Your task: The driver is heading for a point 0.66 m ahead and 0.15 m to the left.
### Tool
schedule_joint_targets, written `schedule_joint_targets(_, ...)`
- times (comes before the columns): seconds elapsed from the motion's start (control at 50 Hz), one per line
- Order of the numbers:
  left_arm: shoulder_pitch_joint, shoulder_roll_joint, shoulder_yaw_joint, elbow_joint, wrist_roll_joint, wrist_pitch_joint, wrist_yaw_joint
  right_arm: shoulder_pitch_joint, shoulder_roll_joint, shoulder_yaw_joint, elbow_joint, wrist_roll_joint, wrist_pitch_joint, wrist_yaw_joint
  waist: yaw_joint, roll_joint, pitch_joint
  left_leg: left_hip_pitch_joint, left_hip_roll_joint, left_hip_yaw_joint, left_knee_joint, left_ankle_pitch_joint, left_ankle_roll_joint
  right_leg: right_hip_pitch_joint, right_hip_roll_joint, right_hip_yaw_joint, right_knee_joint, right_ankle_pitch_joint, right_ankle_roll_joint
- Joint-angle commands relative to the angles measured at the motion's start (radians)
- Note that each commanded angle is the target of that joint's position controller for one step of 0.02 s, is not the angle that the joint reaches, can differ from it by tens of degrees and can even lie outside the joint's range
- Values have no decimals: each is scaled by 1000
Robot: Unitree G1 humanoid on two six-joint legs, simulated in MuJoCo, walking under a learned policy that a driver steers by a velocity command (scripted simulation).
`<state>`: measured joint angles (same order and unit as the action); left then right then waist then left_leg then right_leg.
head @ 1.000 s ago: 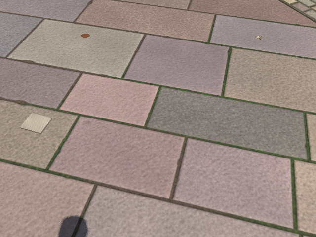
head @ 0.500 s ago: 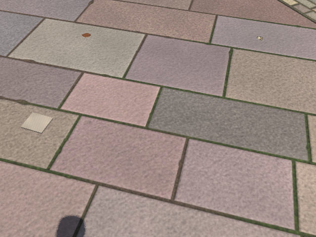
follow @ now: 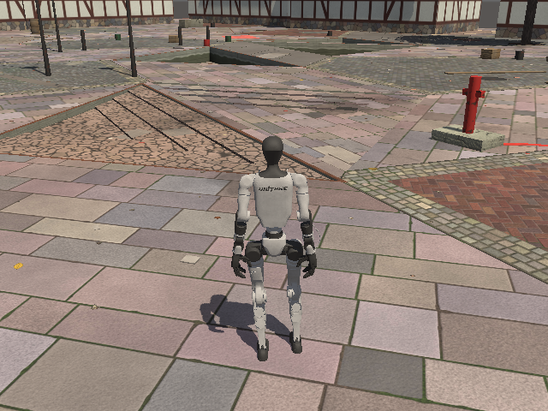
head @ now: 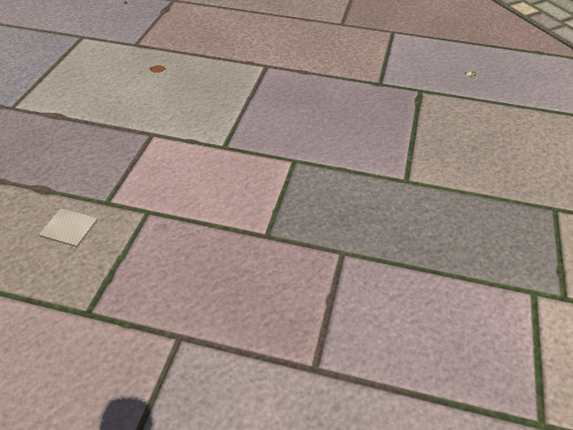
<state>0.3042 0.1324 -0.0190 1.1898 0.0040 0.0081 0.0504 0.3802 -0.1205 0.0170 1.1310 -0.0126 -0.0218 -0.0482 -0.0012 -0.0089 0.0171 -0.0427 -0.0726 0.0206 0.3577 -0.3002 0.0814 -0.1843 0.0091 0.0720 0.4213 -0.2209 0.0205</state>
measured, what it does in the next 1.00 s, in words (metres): walks ahead: right foot, then left foot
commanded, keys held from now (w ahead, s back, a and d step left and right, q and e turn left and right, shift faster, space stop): w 0.46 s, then w+q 0.54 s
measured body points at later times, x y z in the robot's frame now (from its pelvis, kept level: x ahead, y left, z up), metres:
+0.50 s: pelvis +0.17 -0.08 +0.00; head +0.19 -0.09 +0.45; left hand +0.19 +0.16 -0.15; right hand +0.17 -0.32 -0.16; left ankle +0.10 +0.05 -0.65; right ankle +0.18 -0.14 -0.74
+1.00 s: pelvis +0.45 -0.03 -0.01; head +0.49 -0.03 +0.43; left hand +0.44 +0.21 -0.15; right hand +0.58 -0.27 -0.16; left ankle +0.49 +0.00 -0.74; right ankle +0.37 -0.18 -0.63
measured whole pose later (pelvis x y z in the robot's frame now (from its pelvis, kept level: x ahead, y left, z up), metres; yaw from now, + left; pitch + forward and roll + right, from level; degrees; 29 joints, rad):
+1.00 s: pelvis +0.45 -0.03 -0.01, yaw +14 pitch +0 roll +1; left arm 0.28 0.19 0.04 0.93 0.02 -0.10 0.01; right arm 0.22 -0.24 -0.08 0.95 -0.02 -0.04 0.01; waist -0.01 0.00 0.07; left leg -0.31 -0.14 0.08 0.49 -0.19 0.16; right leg -0.38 -0.04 -0.02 1.28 -0.33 -0.04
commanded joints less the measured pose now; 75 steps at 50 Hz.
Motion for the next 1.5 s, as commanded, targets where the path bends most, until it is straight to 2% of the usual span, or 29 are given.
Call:
schedule_joint_targets(0.02,12,68,12,-37,15,-1,-6,136,-140,-37,3,2,7,0,-38,106,117,-66,200,-235,-177,-272,59,-141,14,-43,107,-120,-53)
schedule_joint_targets(0.06,-61,71,17,-88,36,-10,-21,189,-154,-51,11,0,11,7,-73,140,215,-80,316,-375,-255,-471,144,-310,7,-108,254,-228,-67)
schedule_joint_targets(0.12,-130,74,28,-150,37,-40,-42,237,-149,-60,23,-17,-15,13,-73,74,263,17,388,-424,-280,-307,203,-522,-68,-98,435,-227,-73)
schedule_joint_targets(0.26,-198,87,55,-247,12,-66,-73,196,-171,-63,-2,-12,-61,18,-27,113,167,10,312,-205,-183,180,148,-356,-33,-158,273,-90,-87)
schedule_joint_targets(0.32,37,107,81,-180,2,-71,-64,135,-184,-60,-20,-3,-71,29,92,77,70,-170,246,-89,62,492,86,78,60,-217,130,17,-116)
schedule_joint_targets(0.34,182,160,106,-137,10,-79,-53,140,-173,-53,-23,-2,-77,35,150,19,-15,-255,187,-22,279,503,54,272,16,-153,87,-25,-139)
schedule_joint_targets(0.36,340,277,134,-127,32,-84,-43,159,-98,-32,-66,12,-77,44,186,-179,-129,-463,69,66,664,166,-5,445,-294,316,-103,-355,-226)
schedule_joint_targets(0.38,320,272,130,-113,21,-68,-49,148,-119,-45,-81,-4,-75,52,141,-201,-130,-575,11,-28,885,-187,11,377,-400,662,-280,-460,-282)
schedule_joint_targets(0.42,73,194,104,-180,8,-71,-59,44,-124,-48,-117,-17,-70,65,43,-19,68,-621,133,-67,925,-27,34,132,-358,446,-281,-413,-260)
schedule_joint_targets(0.48,39,117,73,-174,12,-100,-55,76,-92,-53,-107,-23,-49,72,-37,-24,82,-497,174,-52,806,46,11,7,-242,165,-302,-54,-199)
schedule_joint_targets(0.58,162,127,66,-137,17,-121,-41,-76,-104,-66,-159,-12,-18,83,-23,-37,115,-649,157,-37,740,159,-1,80,-217,-25,-325,197,-174)
schedule_joint_targets(0.74,232,130,54,-126,13,-131,-18,-380,-74,-49,-283,-9,-27,94,29,-54,135,-587,96,110,306,300,18,197,-215,-217,-277,600,-135)
schedule_joint_targets(0.84,193,201,75,-140,23,-111,4,-126,-148,-90,-223,-15,-33,77,-93,-112,-46,-288,-30,165,238,122,125,313,-254,-278,178,1125,-118)
schedule_joint_targets(0.86,171,213,79,-153,18,-105,-3,-11,-177,-107,-188,-25,-38,75,-152,-102,-100,-124,-34,132,149,139,157,234,-241,-289,386,984,-116)
schedule_joint_targets(0.88,143,198,78,-191,13,-107,-15,89,-257,-136,-177,-38,-36,66,-202,-17,-173,76,136,-97,105,40,223,29,-193,-300,712,617,-102)
schedule_joint_targets(0.9,182,107,68,-264,-6,-113,-36,37,-341,-157,-204,-30,-23,67,-99,238,-251,341,428,-704,0,125,409,-410,55,-215,1096,-303,-50)
schedule_joint_targets(0.92,71,172,77,-295,8,-125,-42,34,-327,-155,-199,-4,-14,67,-118,62,-230,318,407,-714,-73,67,397,-537,5,-28,1117,-227,-70)
schedule_joint_targets(0.98,-3,166,79,-325,18,-129,-44,-92,-203,-119,-211,0,-28,54,-8,-79,4,-31,301,-426,-135,292,263,-459,-106,-22,863,-84,-59)
schedule_joint_targets(1.02,30,141,75,-327,44,-87,-50,-93,-195,-110,-213,9,-47,48,32,-44,0,-119,240,-331,-146,414,238,-374,-115,-30,774,-91,-28)
schedule_joint_targets(1.1,-92,147,76,-387,44,-54,-60,-23,-247,-116,-207,16,-61,48,16,18,34,-140,183,-253,-154,581,197,-434,-114,-81,601,29,17)
schedule_joint_targets(1.16,-179,143,70,-422,34,-51,-61,39,-228,-107,-198,15,-53,47,-20,58,19,-91,141,-169,-77,912,99,-424,-80,-119,455,143,13)
schedule_joint_targets(1.26,-279,139,53,-454,17,-57,-55,96,-213,-93,-192,0,-37,29,-77,107,-10,28,139,-163,-8,964,39,-368,-11,-143,248,229,-28)
schedule_joint_targets(1.34,-88,203,71,-387,21,-83,-38,23,-245,-96,-211,-7,-45,15,18,117,-49,69,176,-217,174,1036,21,-147,23,-104,71,188,-86)
schedule_joint_targets(1.36,10,208,74,-355,25,-100,-31,-11,-252,-96,-218,7,-51,19,79,79,-80,39,145,-198,303,937,12,-11,-9,-87,-54,362,-103)
schedule_joint_targets(1.38,114,258,80,-337,41,-114,-24,-2,-213,-83,-252,25,-60,22,96,-25,-197,-105,86,-171,518,534,-4,229,-209,77,25,847,-148)
schedule_joint_targets(1.4,89,296,89,-344,26,-100,-34,215,-128,-75,-212,64,-41,17,3,-241,-348,-289,-74,-107,804,-339,-43,430,-473,345,97,1304,-358)
schedule_joint_targets(1.42,52,239,79,-362,-3,-83,-47,207,-215,-88,-178,23,-21,11,1,-86,-343,-312,-48,-151,860,-321,-33,321,-441,383,28,1094,-371)
schedule_joint_targets(1.44,-30,179,62,-370,-7,-79,-48,129,-210,-89,-174,0,-8,16,-11,-25,-205,-325,-20,-165,854,-255,-44,179,-383,298,-34,850,-342)
schedule_joint_targets(1.5,-113,134,35,-358,8,-66,-31,59,-160,-76,-172,-22,30,36,-51,-83,-53,-227,36,-119,657,-164,-76,-75,-236,108,-162,499,-232)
